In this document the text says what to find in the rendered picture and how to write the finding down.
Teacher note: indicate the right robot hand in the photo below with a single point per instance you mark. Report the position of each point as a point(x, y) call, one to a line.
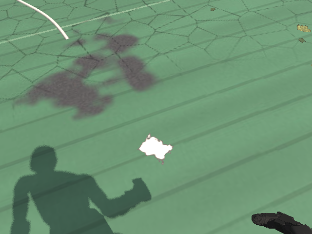
point(281, 222)

